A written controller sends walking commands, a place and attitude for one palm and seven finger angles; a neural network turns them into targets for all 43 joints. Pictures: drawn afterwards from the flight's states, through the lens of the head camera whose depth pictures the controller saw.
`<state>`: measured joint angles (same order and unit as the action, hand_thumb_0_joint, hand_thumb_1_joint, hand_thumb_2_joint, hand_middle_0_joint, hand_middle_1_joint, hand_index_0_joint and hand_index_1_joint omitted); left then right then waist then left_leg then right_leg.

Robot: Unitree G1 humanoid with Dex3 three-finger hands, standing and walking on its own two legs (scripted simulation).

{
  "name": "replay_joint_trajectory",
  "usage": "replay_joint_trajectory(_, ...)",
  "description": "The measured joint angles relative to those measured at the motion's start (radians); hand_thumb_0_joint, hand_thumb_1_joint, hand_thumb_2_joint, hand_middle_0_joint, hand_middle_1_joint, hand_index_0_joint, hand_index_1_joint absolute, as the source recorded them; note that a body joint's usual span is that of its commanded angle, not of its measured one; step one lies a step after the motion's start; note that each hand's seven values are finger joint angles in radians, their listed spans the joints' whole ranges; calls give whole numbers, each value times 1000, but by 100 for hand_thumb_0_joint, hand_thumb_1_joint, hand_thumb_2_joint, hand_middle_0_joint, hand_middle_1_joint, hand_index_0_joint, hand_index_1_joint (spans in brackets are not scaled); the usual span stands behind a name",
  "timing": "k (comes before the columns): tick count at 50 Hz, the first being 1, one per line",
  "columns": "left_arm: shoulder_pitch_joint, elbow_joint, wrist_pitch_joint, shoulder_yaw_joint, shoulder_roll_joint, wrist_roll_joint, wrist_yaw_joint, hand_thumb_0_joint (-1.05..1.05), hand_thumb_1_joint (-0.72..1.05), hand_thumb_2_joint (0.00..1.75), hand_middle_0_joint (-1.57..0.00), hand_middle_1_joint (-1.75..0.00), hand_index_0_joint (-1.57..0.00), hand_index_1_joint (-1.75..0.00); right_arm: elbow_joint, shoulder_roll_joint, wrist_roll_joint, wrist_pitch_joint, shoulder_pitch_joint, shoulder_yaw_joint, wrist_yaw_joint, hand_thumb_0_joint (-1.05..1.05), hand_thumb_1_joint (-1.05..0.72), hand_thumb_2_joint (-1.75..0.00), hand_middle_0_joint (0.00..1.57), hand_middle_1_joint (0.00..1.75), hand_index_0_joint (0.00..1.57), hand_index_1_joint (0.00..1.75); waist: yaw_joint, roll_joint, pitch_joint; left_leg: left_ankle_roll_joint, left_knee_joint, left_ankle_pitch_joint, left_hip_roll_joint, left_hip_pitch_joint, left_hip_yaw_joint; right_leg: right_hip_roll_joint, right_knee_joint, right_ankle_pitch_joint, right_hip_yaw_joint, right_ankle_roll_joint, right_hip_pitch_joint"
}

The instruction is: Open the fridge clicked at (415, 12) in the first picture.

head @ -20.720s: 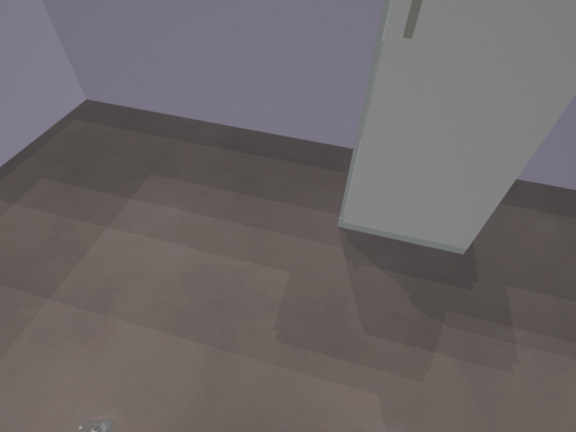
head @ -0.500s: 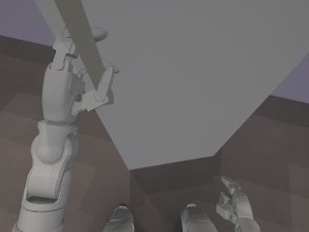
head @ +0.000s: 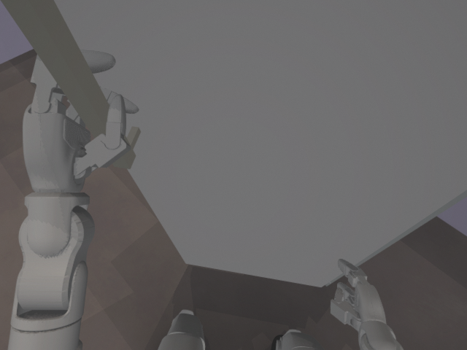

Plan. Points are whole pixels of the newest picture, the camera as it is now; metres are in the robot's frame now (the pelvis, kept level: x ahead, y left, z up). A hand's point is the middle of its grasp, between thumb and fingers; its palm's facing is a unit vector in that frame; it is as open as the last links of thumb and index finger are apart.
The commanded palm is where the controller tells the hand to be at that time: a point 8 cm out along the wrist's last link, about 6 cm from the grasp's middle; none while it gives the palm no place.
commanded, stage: walk backward, drawing the door open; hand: left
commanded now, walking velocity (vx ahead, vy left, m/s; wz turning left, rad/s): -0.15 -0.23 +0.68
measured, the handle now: (86, 66) +0.35 +0.17 +0.28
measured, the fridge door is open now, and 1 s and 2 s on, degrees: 35 70 74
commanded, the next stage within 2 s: stop walking and hold the door back in 1.04 s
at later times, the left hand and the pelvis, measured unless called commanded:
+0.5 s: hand (101, 235) +0.21 +0.14 +0.22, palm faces +0.59 -0.78 -0.22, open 6.4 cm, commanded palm +0.15 +0.16 +0.23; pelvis +0.00 -0.16 +0.02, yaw +21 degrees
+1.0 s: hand out of the picture +0.07 +0.07 +0.22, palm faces +0.78 -0.59 -0.22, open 6.4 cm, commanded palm +0.00 +0.08 +0.22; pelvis -0.05 -0.28 +0.02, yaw +37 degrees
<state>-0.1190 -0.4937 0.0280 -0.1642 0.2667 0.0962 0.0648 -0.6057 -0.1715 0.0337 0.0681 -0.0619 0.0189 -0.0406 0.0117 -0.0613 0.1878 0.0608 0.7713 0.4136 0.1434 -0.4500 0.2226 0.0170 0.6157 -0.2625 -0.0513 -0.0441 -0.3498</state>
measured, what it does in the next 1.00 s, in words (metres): steps to the right, turning left: left foot, then right foot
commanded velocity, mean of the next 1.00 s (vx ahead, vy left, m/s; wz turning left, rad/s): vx -0.19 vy -0.12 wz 0.58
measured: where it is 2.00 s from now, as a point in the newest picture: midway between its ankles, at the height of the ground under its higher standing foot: outside the picture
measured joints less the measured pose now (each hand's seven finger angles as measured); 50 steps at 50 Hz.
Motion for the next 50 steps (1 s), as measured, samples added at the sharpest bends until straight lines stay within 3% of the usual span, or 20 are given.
replay_joint_trajectory(2, 34, -13, -8, -22, -3, -2, 18, -7, 69, 85, -56, -141, -17, -129, -9, -13, -4, -13, 17, 5, -11, 1, -91, -90, 20, 30, 20, 30, -17, 7, 2, -18, 244, 132, -54, -66, -73, 20, 26, -26, -28, 28, -2)
replay_joint_trajectory(4, 73, -26, -6, -29, -2, -2, 31, -7, 68, 85, -54, -141, -18, -130, -4, -25, -12, -25, 17, 10, -24, 1, -91, -90, 20, 30, 20, 30, -31, 23, 2, -18, 369, 188, -92, -86, -174, 46, 16, -31, -56, 46, 11)
replay_joint_trajectory(6, 104, -39, 1, -26, 4, 0, 38, -8, 67, 84, -52, -141, -20, -131, 7, -32, -18, -40, 6, 10, -34, 1, -91, -90, 20, 30, 20, 30, -46, 41, -8, -17, 317, 199, -112, -58, -266, 70, -3, -27, -95, 55, 23)
replay_joint_trajectory(10, 124, -73, 3, -1, 22, -4, 32, -8, 66, 83, -50, -141, -23, -131, 39, -42, -30, -56, -31, 5, -48, 1, -91, -90, 20, 30, 20, 30, -52, 63, -52, -24, -46, 42, -126, 74, -383, 85, 20, -48, -181, 73, -2)
replay_joint_trajectory(11, 121, -84, 2, 1, 31, -5, 31, -8, 66, 83, -50, -143, -24, -130, 52, -44, -29, -56, -38, 6, -49, 1, -91, -90, 20, 30, 20, 30, -50, 62, -61, -55, -140, -94, -122, 108, -386, 83, 69, -63, -193, 72, -28)
replay_joint_trajectory(12, 109, -84, 6, 1, 43, -5, 30, -8, 65, 82, -51, -144, -25, -130, 54, -35, -29, -55, -40, 11, -49, 1, -91, -90, 19, 30, 20, 30, -44, 78, -52, -90, -140, -144, -125, 105, -380, 79, 148, -107, -164, 49, -59)
replay_joint_trajectory(14, 98, -70, 20, -5, 55, -9, 21, -8, 64, 82, -53, -145, -26, -129, 35, -12, -31, -43, -40, 8, -38, 1, -91, -90, 19, 30, 20, 30, -32, 93, -23, -108, -130, -123, -115, 115, -352, 30, 309, -198, -72, 18, -108)
replay_joint_trajectory(17, 101, -43, 28, -11, 63, -19, 9, -8, 64, 82, -53, -145, -27, -130, 10, 10, -27, -23, -52, -7, -15, 1, -91, -90, 19, 30, 20, 30, -27, 67, -13, -75, -187, -144, -74, 128, -275, -19, 386, -203, -14, -8, -148)
replay_joint_trajectory(24, 102, 47, 12, -63, 75, 9, 25, -9, 63, 81, -49, -142, -29, -133, 14, 23, -10, 9, -92, -35, 3, 1, -90, -90, 20, 30, 20, 30, 9, -10, -39, 10, -239, -215, 4, 110, -146, -7, 91, -115, 21, -39, -22)
replay_joint_trajectory(27, 88, 80, -5, -138, 108, 28, 34, -10, 60, 81, -51, -143, -30, -132, 36, 18, -16, 29, -113, -64, 13, 1, -90, -90, 20, 30, 24, 32, 19, 18, -66, 15, -129, -137, -8, 43, -120, 16, -94, 44, 17, -25, 70)
replay_joint_trajectory(29, 95, 96, 4, -179, 90, 17, 47, -11, 59, 81, -53, -144, -31, -132, 19, -7, -22, 22, -98, -70, 12, 1, -90, -90, 20, 30, 27, 34, -2, 9, -58, -9, 95, 39, -45, -32, -104, 14, -37, 18, -5, 3, 43)
replay_joint_trajectory(31, 117, 95, 5, -196, 84, 11, 59, -11, 59, 80, -52, -144, -31, -133, -7, -24, -23, 4, -86, -52, 4, 1, -90, -90, 20, 30, 28, 34, -23, 28, -53, -12, 296, 121, -95, -77, -148, 36, -23, -3, -16, 18, 43)
replay_joint_trajectory(33, 142, 88, 11, -196, 81, 8, 67, -11, 59, 80, -51, -143, -31, -134, -19, -41, -21, -16, -86, -35, -11, 1, -90, -90, 20, 30, 27, 33, -46, 51, -54, -11, 336, 154, -120, -71, -218, 62, -36, 1, -39, 22, 55)
replay_joint_trajectory(36, 163, 61, 17, -177, 89, -4, 67, -11, 60, 78, -50, -144, -31, -134, -18, -64, -22, -36, -102, -14, -34, 1, -91, -90, 20, 30, 25, 32, -72, 78, -75, -16, 171, 130, -129, -4, -301, 92, -39, 10, -87, 23, 48)
replay_joint_trajectory(38, 164, 37, 17, -156, 100, -11, 61, -12, 59, 77, -50, -147, -32, -133, -7, -82, -24, -42, -116, -1, -43, 1, -91, -90, 20, 30, 23, 32, -80, 79, -97, -20, -18, 24, -126, 69, -328, 100, -6, -1, -122, 20, 20)
replay_joint_trajectory(39, 160, 23, 14, -146, 109, -11, 57, -15, 57, 77, -49, -149, -32, -133, 3, -90, -24, -42, -122, 6, -47, 1, -91, -90, 20, 30, 23, 32, -80, 74, -107, -45, -104, -84, -121, 97, -327, 100, 29, -15, -136, 19, -3)
replay_joint_trajectory(40, 149, 21, 18, -138, 121, -9, 53, -17, 56, 78, -49, -151, -32, -132, 4, -86, -21, -42, -117, 15, -50, 1, -91, -90, 20, 30, 22, 31, -74, 84, -101, -82, -105, -133, -125, 88, -327, 99, 85, -62, -121, 6, -30)
replay_joint_trajectory(42, 135, 37, 36, -123, 123, -16, 47, -20, 54, 80, -49, -153, -32, -132, -8, -68, -20, -31, -105, 18, -44, 2, -91, -90, 19, 30, 21, 31, -55, 88, -88, -116, -93, -132, -118, 81, -316, 51, 234, -190, -48, -4, -79)
replay_joint_trajectory(45, 130, 66, 48, -101, 117, -26, 37, -17, 56, 83, -47, -152, -32, -133, -20, -31, -18, -5, -102, 2, -27, 2, -91, -90, 19, 30, 21, 31, -49, 67, -85, -105, -154, -169, -99, 88, -261, -10, 366, -205, -3, -17, -110)
replay_joint_trajectory(50, 124, 104, 37, -83, 108, -13, 33, -13, 58, 82, -47, -148, -33, -136, -9, 13, -16, 24, -100, -36, -17, 1, -91, -90, 20, 30, 20, 30, -21, 20, -89, -71, -257, -272, -65, 88, -190, -42, 287, -200, 14, -26, -55)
